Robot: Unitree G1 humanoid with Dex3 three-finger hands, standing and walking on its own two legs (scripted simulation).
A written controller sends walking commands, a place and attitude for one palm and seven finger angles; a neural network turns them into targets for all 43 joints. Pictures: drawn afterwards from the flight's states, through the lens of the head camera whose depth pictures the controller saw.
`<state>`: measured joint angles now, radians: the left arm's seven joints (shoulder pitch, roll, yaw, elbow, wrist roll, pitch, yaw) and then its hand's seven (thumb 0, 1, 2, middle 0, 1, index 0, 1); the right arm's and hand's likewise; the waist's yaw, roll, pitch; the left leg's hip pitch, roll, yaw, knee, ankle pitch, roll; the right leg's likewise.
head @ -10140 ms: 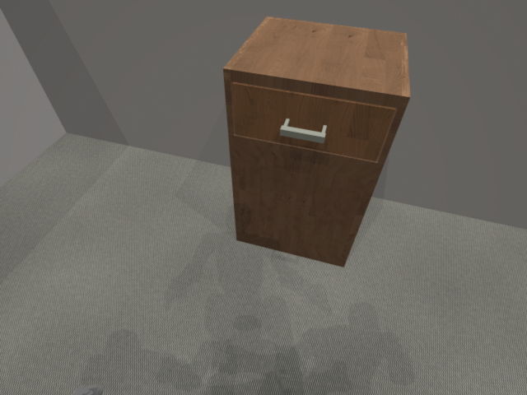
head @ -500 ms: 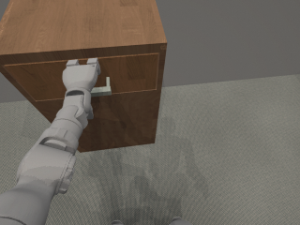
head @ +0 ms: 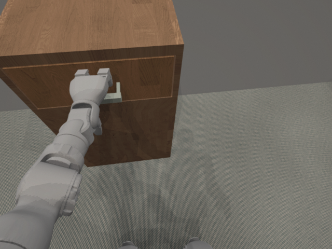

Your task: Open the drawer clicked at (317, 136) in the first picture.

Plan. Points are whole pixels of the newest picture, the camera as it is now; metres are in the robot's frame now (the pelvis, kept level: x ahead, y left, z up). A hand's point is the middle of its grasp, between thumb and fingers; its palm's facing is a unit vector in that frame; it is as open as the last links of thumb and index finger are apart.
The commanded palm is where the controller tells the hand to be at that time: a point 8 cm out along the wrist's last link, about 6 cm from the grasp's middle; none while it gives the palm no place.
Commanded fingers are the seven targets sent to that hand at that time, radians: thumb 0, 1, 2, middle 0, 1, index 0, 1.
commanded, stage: lower the fingers behind the handle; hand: left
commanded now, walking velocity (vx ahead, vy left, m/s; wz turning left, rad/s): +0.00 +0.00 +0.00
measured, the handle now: (99, 93) +0.56 +0.15 -0.03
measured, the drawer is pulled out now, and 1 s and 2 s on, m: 0.00 0.00 0.00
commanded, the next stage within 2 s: close the thumb around the handle in 1.34 s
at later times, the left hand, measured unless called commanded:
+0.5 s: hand (101, 107) +0.50 +0.15 -0.02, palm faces -0.05 -0.03 -1.00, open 13.8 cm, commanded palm +0.49 +0.14 +0.03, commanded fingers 0.00 -0.50 0.30 -0.30 -1.20 -0.30 -1.20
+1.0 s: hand (101, 112) +0.51 +0.15 -0.05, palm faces -0.04 -0.01 -1.00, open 13.8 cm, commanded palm +0.50 +0.14 +0.00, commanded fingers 0.00 -0.50 0.30 -0.30 -1.20 -0.30 -1.20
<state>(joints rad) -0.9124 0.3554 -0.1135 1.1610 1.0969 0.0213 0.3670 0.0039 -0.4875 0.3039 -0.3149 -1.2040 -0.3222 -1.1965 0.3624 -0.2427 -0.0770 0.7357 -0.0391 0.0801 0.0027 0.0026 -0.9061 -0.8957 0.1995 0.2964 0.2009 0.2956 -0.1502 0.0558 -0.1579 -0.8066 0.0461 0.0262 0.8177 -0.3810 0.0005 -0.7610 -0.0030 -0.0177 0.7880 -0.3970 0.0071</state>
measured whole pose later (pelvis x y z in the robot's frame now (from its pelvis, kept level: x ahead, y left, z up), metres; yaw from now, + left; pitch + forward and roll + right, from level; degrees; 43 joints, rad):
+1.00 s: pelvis -0.02 +0.01 -0.04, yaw -1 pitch +28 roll -3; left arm -0.98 0.38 -0.09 1.22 1.12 0.09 0.48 0.00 -0.49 0.30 -0.31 -1.20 -0.32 -1.20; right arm 0.35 -0.23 -0.06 0.75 -0.07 0.05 0.02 0.00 -0.91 -0.90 0.20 0.30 0.20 0.30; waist -0.19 0.07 -0.18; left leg -1.09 0.05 0.01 1.06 -0.46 0.01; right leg -1.04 0.00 -0.02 1.01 -0.47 0.01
